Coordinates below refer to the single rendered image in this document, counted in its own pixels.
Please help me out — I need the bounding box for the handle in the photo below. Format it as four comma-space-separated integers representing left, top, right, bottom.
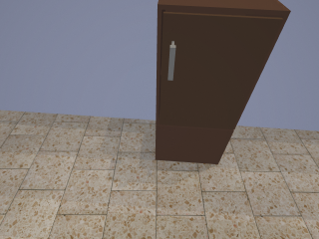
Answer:
167, 41, 176, 81

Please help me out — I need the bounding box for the cupboard door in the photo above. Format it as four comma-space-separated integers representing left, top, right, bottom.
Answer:
159, 11, 283, 129

